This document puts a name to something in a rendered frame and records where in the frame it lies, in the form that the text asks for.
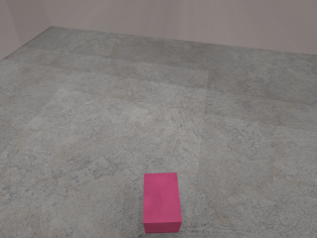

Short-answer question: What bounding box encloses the carton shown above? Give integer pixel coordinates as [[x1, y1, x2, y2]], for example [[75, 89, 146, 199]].
[[143, 173, 182, 234]]

